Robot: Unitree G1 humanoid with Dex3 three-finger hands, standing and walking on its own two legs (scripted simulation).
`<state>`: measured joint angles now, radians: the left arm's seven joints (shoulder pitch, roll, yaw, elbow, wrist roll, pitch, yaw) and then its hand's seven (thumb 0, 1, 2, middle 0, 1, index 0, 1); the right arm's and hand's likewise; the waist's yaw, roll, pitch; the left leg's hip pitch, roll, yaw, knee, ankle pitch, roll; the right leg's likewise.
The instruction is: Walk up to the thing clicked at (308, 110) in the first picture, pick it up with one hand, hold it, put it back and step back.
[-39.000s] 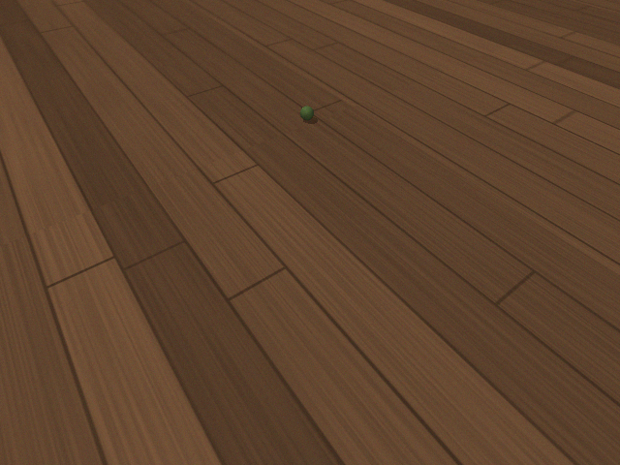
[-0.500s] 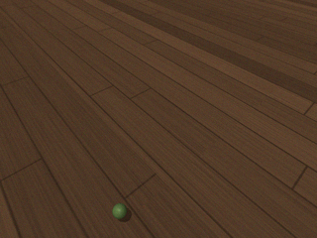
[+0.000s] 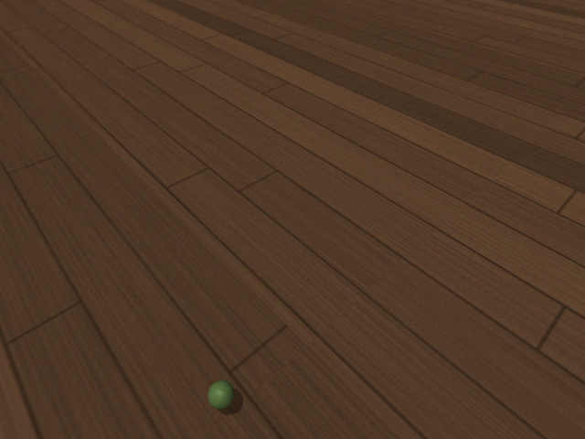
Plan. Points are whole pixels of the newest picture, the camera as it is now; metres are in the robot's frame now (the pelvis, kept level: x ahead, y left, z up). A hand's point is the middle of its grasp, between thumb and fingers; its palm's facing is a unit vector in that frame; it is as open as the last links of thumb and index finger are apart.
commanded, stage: stand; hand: left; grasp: from above
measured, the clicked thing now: (220, 394) +0.46 +0.25 -0.74
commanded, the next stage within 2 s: step back in 1.48 s
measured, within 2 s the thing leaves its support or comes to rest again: neither
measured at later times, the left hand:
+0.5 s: hand out of the picture +0.08 +0.24 -0.16, palm faces +0.01 -0.94 -0.33, open 7.4 cm
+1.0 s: hand out of the picture +0.10 +0.24 -0.16, palm faces +0.00 -0.94 -0.33, open 7.4 cm
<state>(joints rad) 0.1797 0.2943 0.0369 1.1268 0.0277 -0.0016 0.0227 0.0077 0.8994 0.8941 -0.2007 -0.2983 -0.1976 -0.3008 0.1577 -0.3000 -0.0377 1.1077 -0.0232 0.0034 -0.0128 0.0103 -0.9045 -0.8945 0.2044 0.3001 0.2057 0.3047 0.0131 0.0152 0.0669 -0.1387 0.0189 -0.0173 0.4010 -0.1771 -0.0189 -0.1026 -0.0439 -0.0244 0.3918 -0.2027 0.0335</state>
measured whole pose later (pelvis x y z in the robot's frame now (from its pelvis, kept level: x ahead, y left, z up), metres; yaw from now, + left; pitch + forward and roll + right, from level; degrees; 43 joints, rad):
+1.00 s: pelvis +0.02 -0.01 +0.00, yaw +0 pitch -3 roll +0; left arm 0.11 0.32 0.03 1.14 0.01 -0.01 0.01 0.01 0.90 0.89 -0.20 -0.30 -0.20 -0.30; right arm 0.10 -0.33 -0.01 1.14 -0.01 -0.01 -0.01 0.01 -0.90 -0.89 0.20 0.30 0.21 0.30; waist 0.00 0.01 0.06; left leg -0.11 0.03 -0.01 0.34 -0.18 -0.03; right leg -0.08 -0.03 -0.02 0.33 -0.20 0.03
